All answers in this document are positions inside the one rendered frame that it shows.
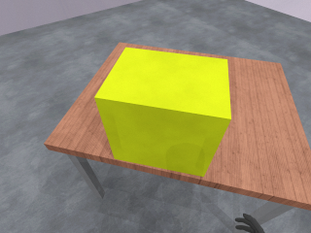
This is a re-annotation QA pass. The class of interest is carton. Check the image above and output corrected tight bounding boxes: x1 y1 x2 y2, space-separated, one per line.
94 47 231 177

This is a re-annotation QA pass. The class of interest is robot right hand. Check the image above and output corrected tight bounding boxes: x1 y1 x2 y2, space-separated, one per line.
235 214 265 233

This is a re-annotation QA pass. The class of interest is table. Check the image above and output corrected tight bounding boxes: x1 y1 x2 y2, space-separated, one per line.
44 42 311 233

